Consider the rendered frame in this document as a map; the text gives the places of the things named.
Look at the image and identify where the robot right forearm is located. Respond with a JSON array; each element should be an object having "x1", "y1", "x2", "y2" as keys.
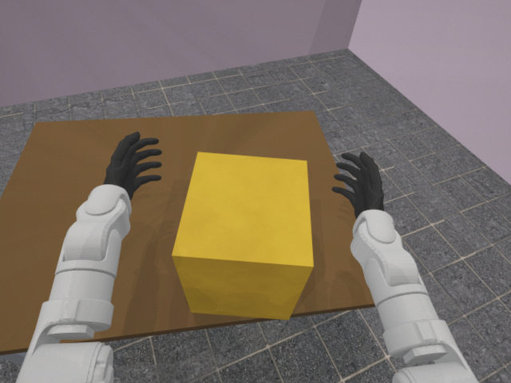
[{"x1": 351, "y1": 210, "x2": 479, "y2": 383}]

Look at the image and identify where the left robot upper arm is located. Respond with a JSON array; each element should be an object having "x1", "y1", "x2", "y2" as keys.
[{"x1": 21, "y1": 342, "x2": 114, "y2": 383}]

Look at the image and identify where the left robot hand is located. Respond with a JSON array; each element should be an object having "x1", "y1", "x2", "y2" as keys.
[{"x1": 103, "y1": 132, "x2": 162, "y2": 200}]

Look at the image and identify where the right robot upper arm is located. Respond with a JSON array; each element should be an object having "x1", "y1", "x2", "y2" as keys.
[{"x1": 392, "y1": 361, "x2": 476, "y2": 383}]

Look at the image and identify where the right robot hand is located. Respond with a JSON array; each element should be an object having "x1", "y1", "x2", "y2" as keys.
[{"x1": 332, "y1": 152, "x2": 384, "y2": 219}]

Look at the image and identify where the carton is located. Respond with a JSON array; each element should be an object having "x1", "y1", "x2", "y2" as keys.
[{"x1": 172, "y1": 152, "x2": 314, "y2": 320}]

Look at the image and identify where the robot left forearm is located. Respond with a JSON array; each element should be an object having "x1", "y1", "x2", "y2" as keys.
[{"x1": 16, "y1": 184, "x2": 132, "y2": 383}]

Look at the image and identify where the table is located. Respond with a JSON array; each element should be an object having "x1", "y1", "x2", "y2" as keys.
[{"x1": 0, "y1": 111, "x2": 375, "y2": 365}]

